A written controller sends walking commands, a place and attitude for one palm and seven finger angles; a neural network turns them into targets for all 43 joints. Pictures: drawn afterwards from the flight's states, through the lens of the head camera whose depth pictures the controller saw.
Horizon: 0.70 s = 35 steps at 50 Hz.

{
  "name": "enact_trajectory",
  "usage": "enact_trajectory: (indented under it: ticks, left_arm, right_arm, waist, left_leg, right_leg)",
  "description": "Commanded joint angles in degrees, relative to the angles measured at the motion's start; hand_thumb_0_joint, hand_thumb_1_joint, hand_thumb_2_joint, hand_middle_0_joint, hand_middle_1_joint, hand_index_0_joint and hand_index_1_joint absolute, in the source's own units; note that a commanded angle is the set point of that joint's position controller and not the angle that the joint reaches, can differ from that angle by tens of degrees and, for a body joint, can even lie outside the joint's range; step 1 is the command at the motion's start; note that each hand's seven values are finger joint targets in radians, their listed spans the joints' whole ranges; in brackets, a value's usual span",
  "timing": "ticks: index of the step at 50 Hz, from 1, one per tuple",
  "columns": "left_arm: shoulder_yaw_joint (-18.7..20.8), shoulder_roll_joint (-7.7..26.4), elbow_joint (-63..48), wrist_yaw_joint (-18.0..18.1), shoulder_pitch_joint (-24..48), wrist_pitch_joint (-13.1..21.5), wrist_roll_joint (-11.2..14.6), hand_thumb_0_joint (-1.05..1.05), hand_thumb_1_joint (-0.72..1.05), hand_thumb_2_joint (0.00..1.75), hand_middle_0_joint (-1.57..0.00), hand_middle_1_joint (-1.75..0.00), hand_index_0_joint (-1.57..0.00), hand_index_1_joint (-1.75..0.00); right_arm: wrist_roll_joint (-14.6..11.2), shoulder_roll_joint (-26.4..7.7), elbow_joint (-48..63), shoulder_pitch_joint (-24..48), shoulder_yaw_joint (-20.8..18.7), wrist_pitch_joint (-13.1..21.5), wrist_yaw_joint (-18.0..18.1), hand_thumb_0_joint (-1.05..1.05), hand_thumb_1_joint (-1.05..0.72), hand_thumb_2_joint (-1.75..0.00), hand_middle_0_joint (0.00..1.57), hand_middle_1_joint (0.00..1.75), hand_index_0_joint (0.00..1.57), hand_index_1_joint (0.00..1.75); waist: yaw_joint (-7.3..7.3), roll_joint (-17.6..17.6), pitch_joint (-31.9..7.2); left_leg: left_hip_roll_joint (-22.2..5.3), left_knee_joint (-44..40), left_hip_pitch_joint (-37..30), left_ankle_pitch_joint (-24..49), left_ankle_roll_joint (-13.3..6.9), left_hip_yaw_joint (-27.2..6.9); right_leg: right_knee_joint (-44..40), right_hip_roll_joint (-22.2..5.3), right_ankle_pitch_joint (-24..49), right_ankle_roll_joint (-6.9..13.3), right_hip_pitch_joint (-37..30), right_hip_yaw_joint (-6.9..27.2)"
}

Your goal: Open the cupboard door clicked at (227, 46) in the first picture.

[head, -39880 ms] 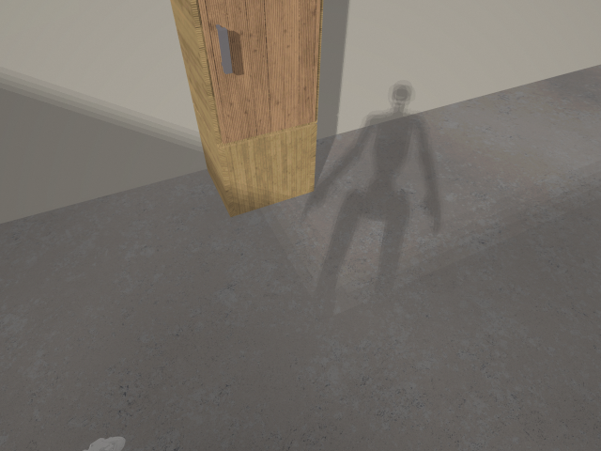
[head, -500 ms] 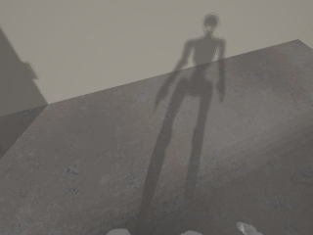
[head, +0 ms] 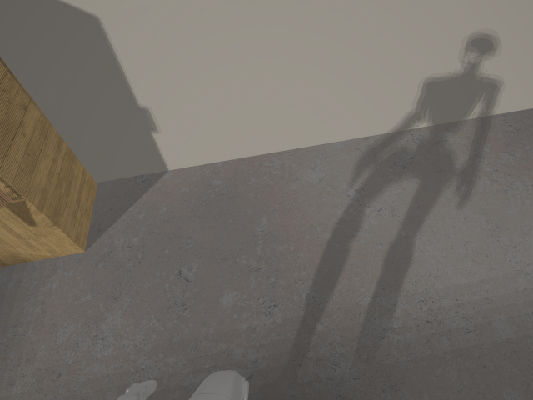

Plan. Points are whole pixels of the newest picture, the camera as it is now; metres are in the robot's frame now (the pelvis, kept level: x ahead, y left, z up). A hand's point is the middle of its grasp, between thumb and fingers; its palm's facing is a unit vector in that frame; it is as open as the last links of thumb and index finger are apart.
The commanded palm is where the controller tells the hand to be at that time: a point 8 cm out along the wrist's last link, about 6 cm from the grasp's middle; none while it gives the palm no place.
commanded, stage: turn to face it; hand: left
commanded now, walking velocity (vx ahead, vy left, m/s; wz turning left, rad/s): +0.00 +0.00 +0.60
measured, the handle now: out of the picture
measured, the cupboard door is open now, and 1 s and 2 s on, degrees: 42 42 42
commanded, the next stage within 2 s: take the last steps up to it in 1.44 s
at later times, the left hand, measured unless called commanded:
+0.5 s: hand out of the picture -0.01 +0.27 -0.17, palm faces +0.35 -0.90 -0.24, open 7.3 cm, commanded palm none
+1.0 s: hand out of the picture -0.01 +0.19 -0.14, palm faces +0.56 -0.78 -0.27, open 7.3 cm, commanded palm none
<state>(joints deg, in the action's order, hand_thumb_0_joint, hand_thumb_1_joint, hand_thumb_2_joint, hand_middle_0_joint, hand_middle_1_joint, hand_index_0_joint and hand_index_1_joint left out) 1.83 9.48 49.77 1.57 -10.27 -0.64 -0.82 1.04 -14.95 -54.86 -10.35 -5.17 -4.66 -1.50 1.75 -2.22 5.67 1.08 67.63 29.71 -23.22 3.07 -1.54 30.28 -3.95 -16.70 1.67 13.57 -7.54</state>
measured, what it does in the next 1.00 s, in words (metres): steps on the spot, turning left: left foot, then right foot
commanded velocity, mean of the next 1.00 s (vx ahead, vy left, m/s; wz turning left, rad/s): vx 0.00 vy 0.00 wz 0.60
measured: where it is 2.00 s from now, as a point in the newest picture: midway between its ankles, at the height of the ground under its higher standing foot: outside the picture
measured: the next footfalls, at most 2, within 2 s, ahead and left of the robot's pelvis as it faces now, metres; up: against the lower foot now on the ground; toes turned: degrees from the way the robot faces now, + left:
left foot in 0.30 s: +0.01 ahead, +0.14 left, +0.00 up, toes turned +18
right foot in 0.80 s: +0.09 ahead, -0.08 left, +0.00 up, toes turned +27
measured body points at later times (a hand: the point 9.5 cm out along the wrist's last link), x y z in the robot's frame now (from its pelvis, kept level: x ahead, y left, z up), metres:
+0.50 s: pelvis -0.01 +0.04 +0.00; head +0.03 +0.08 +0.45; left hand -0.03 +0.32 -0.16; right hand +0.18 -0.17 -0.13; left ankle -0.03 +0.13 -0.74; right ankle +0.02 -0.12 -0.65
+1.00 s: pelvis +0.02 -0.02 +0.00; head +0.07 -0.02 +0.45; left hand -0.04 +0.24 -0.12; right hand +0.20 -0.21 -0.16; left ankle -0.09 +0.09 -0.64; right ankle +0.05 -0.10 -0.74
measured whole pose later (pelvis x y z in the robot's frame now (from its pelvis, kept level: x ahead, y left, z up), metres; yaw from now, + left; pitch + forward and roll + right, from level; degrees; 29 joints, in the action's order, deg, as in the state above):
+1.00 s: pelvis +0.02 -0.02 +0.00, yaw +36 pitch +0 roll +2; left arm 1.7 9.2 50.4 1.7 -9.8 -0.5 -0.6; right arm 1.1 -15.0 -56.0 -11.6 -5.4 -4.9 -1.5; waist 2.8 -1.7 5.3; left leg 0.3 68.0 29.7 -21.7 3.9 -1.5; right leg 27.9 -3.9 -17.0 1.6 10.8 -8.3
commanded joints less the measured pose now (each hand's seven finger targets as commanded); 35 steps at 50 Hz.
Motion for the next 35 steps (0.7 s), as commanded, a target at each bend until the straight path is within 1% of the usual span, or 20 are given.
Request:
enact_trajectory:
  ticks: [1, 3, 6, 9, 10, 11, 13, 14, 15, 16, 17, 18, 19, 20, 21, 22, 23, 26, 31, 35]
  left_arm:
    - [2.9, 10.5, -3.6, 0.7, -1.8, 1.7, -0.4, 0.00, 0.90, 0.90, -0.20, -0.30, -0.20, -0.30]
    - [3.3, 11.5, -2.9, 0.6, -4.0, 1.6, -0.5, 0.00, 0.90, 0.90, -0.20, -0.30, -0.20, -0.30]
    - [3.9, 12.2, -1.6, 0.6, -6.4, 1.6, -0.9, 0.00, 0.90, 0.90, -0.20, -0.30, -0.20, -0.30]
    - [4.4, 14.1, -1.1, 0.3, -7.2, 1.3, -1.0, 0.00, 0.90, 0.90, -0.20, -0.30, -0.20, -0.30]
    - [4.6, 14.4, -1.0, 0.3, -7.3, 1.2, -1.1, 0.00, 0.90, 0.90, -0.20, -0.30, -0.20, -0.30]
    - [4.7, 14.5, -0.8, 0.2, -6.6, 1.1, -1.2, 0.00, 0.90, 0.90, -0.20, -0.30, -0.20, -0.30]
    - [4.9, 14.9, -1.1, -0.2, -5.0, 0.8, -0.6, 0.00, 0.90, 0.90, -0.20, -0.30, -0.20, -0.30]
    - [4.7, 13.8, -1.7, -0.5, -4.2, 0.5, -0.2, 0.00, 0.90, 0.90, -0.20, -0.30, -0.20, -0.30]
    - [3.8, 9.5, -4.1, -1.1, -2.5, 0.2, 0.3, 0.00, 0.90, 0.90, -0.20, -0.30, -0.20, -0.30]
    - [2.6, 9.0, -6.3, -0.6, 3.1, -0.5, -0.3, 0.00, 0.90, 0.90, -0.20, -0.30, -0.20, -0.30]
    - [2.9, 9.8, -6.8, -0.5, 3.2, -0.8, -0.4, 0.00, 0.90, 0.90, -0.20, -0.30, -0.20, -0.30]
    - [3.3, 9.3, -5.3, -0.3, 3.7, -1.1, -0.7, 0.00, 0.90, 0.90, -0.20, -0.30, -0.20, -0.30]
    - [3.6, 10.1, -3.8, -0.6, 2.8, -1.4, -0.6, 0.00, 0.90, 0.90, -0.20, -0.30, -0.20, -0.30]
    - [3.6, 10.3, -2.8, -0.9, 1.6, -1.5, -0.6, 0.00, 0.90, 0.90, -0.20, -0.30, -0.20, -0.30]
    - [3.6, 10.2, -2.2, -1.2, 0.9, -1.4, -0.7, 0.00, 0.90, 0.90, -0.20, -0.30, -0.20, -0.30]
    - [3.6, 10.2, -1.6, -1.2, -0.5, -1.4, -0.7, 0.00, 0.90, 0.90, -0.20, -0.30, -0.20, -0.30]
    - [3.6, 10.1, -1.3, -1.2, -0.9, -1.4, -0.7, 0.00, 0.90, 0.90, -0.20, -0.30, -0.20, -0.30]
    - [3.4, 10.0, -1.8, -0.9, -0.1, -1.2, -0.6, 0.00, 0.90, 0.90, -0.20, -0.30, -0.20, -0.30]
    - [3.0, 9.2, -4.3, -0.8, 4.2, -0.9, -0.3, 0.00, 0.90, 0.90, -0.20, -0.30, -0.20, -0.30]
    - [2.8, 8.3, -4.9, -0.5, 3.8, -0.4, 0.2, 0.00, 0.90, 0.90, -0.20, -0.30, -0.20, -0.30]
  right_arm:
    - [-0.1, -2.7, 4.4, 2.4, -0.7, 1.0, -0.2, 0.00, -0.90, -0.90, 0.20, 0.30, 0.20, 0.30]
    - [-0.1, -2.2, 4.8, 4.4, -0.4, 0.9, -0.2, 0.00, -0.90, -0.90, 0.20, 0.30, 0.20, 0.30]
    - [-0.3, -1.4, 5.5, 6.8, 0.1, 1.5, -0.2, 0.00, -0.90, -0.90, 0.20, 0.30, 0.20, 0.30]
    - [-0.5, -1.1, 6.0, 7.5, 0.6, 2.0, -0.2, 0.00, -0.90, -0.90, 0.20, 0.30, 0.20, 0.30]
    - [-0.6, -1.2, 6.1, 7.0, 0.6, 2.2, -0.1, 0.00, -0.90, -0.90, 0.20, 0.30, 0.20, 0.30]
    - [-0.6, -1.3, 6.1, 5.8, 0.5, 2.4, -0.1, 0.00, -0.90, -0.90, 0.20, 0.30, 0.20, 0.30]
    - [-0.4, -3.0, 5.3, 2.1, 0.1, 2.7, -0.1, 0.00, -0.90, -0.90, 0.20, 0.30, 0.20, 0.30]
    - [-0.2, -5.7, 4.4, -1.5, -0.7, 3.1, 0.0, 0.00, -0.90, -0.90, 0.20, 0.30, 0.20, 0.30]
    - [0.3, -12.9, 4.1, -5.3, -2.6, 3.5, 0.4, 0.00, -0.90, -0.90, 0.20, 0.30, 0.20, 0.30]
    - [0.0, -15.0, 2.9, -8.8, -2.7, 3.0, 1.0, 0.00, -0.90, -0.90, 0.20, 0.30, 0.20, 0.30]
    - [0.3, -14.4, 3.2, -7.4, -2.1, 2.9, 1.4, 0.00, -0.90, -0.90, 0.20, 0.30, 0.20, 0.30]
    - [0.4, -12.0, 4.1, -4.5, -1.6, 3.3, 2.1, 0.00, -0.90, -0.90, 0.20, 0.30, 0.20, 0.30]
    - [0.4, -10.6, 5.1, -0.8, -1.2, 3.3, 2.5, 0.00, -0.90, -0.90, 0.20, 0.30, 0.20, 0.30]
    - [0.3, -10.0, 5.8, 1.1, -0.8, 3.5, 2.6, 0.00, -0.90, -0.90, 0.20, 0.30, 0.20, 0.30]
    - [0.1, -9.4, 5.9, 1.2, -0.4, 3.8, 2.6, 0.00, -0.90, -0.90, 0.20, 0.30, 0.20, 0.30]
    - [0.1, -9.4, 6.2, 1.3, -0.3, 4.0, 2.5, 0.00, -0.90, -0.90, 0.20, 0.30, 0.20, 0.30]
    - [0.0, -9.2, 6.0, 0.8, -0.3, 4.2, 2.5, 0.00, -0.90, -0.90, 0.20, 0.30, 0.20, 0.30]
    - [-0.1, -9.2, 5.6, -0.8, -0.4, 4.4, 2.4, 0.00, -0.90, -0.90, 0.20, 0.30, 0.20, 0.30]
    - [0.3, -9.0, 5.0, -2.7, -0.9, 4.1, 2.2, 0.00, -0.90, -0.90, 0.20, 0.30, 0.20, 0.30]
    - [0.5, -9.2, 5.3, -2.1, -1.4, 3.6, 2.3, 0.00, -0.90, -0.90, 0.20, 0.30, 0.20, 0.30]
  waist:
    - [-1.63, 12.2, -5.8]
    - [-2.66, 11.0, -6.0]
    - [-4.20, 12.1, -7.0]
    - [-4.90, 14.5, -7.7]
    - [-4.78, 15.1, -8.0]
    - [-4.01, 15.7, -8.4]
    - [-1.29, 12.4, -9.1]
    - [1.14, 5.6, -11.0]
    - [3.73, -13.8, -12.3]
    - [5.06, -13.6, -11.2]
    - [3.73, -8.8, -10.2]
    - [2.83, -12.7, -9.1]
    - [1.09, -11.5, -6.7]
    - [0.00, -9.2, -5.7]
    - [-0.77, -6.4, -6.1]
    - [-1.45, -4.6, -7.0]
    - [-1.52, -3.3, -7.2]
    - [-1.33, -2.1, -7.9]
    - [0.22, -5.7, -8.0]
    - [-0.08, -7.8, -9.8]
  left_leg:
    - [-2.8, -1.0, 3.8, 1.6, 1.6, 1.3]
    - [-2.9, -5.6, 3.0, -0.2, 1.8, 2.6]
    - [-3.1, -14.6, 0.8, -3.2, 1.5, 4.5]
    - [-2.2, -22.2, -3.1, -3.9, 0.5, 7.0]
    - [-2.0, -24.6, -5.0, -3.6, 0.1, 7.4]
    - [-1.8, -27.9, -7.4, -2.2, -0.2, 7.8]
    - [-1.2, -37.6, -17.3, 6.9, -1.2, 8.4]
    - [-4.0, -43.4, -26.3, 14.8, -2.7, 4.4]
    - [-20.5, -46.8, -34.2, 33.2, -10.5, -18.9]
    - [-25.4, -46.6, -31.5, 45.5, -15.5, -22.1]
    - [-25.7, -47.0, -28.0, 39.6, -16.9, -18.7]
    - [-20.9, -47.6, -25.2, 36.5, -15.1, -17.4]
    - [-18.0, -48.2, -22.6, 32.7, -13.4, -14.7]
    - [-15.8, -48.8, -21.2, 31.7, -12.1, -12.4]
    - [-14.7, -49.2, -21.1, 31.0, -11.3, -11.5]
    - [-14.0, -49.2, -22.2, 31.5, -11.0, -10.7]
    - [-13.4, -49.1, -22.5, 31.9, -10.8, -10.2]
    - [-13.6, -49.1, -23.5, 31.3, -12.0, -12.2]
    - [-13.2, -47.6, -23.3, 29.8, -13.3, -16.7]
    - [-11.9, -44.2, -21.0, 35.5, -12.6, -19.5]
  right_leg:
    - [-11.2, -14.3, 23.2, 2.8, -8.9, 6.1]
    - [-10.7, -15.6, 24.3, 3.7, -10.7, 5.2]
    - [-8.1, -17.3, 30.4, 4.5, -13.8, 4.1]
    - [-5.5, -18.3, 34.5, 4.6, -13.9, 2.3]
    - [-4.5, -18.7, 34.8, 4.6, -13.1, 2.3]
    - [-3.1, -18.8, 33.4, 3.8, -12.2, 1.3]
    - [2.0, -17.8, 26.1, 0.7, -5.4, -2.1]
    - [10.5, -15.5, 19.5, -2.1, 1.4, -4.3]
    - [25.0, -6.1, -14.1, -6.7, 18.6, -5.7]
    - [32.2, -4.1, -22.3, -6.6, 22.4, 2.0]
    - [35.2, -5.1, -19.8, -5.8, 21.9, 5.2]
    - [36.1, -4.7, -16.1, -6.1, 22.2, 6.3]
    - [37.6, -4.2, -11.7, -6.4, 21.8, 7.5]
    - [38.4, -3.6, -8.0, -6.7, 21.4, 7.8]
    - [38.5, -3.2, -5.6, -6.9, 20.7, 7.8]
    - [38.5, -2.8, -4.0, -7.2, 20.6, 7.8]
    - [38.0, -2.6, -3.0, -7.4, 20.3, 7.8]
    - [34.8, -2.1, -2.7, -8.0, 20.1, 8.1]
    - [24.8, -0.1, -6.6, -7.8, 17.6, 8.1]
    - [12.8, 3.0, -7.9, -6.8, 9.3, 7.0]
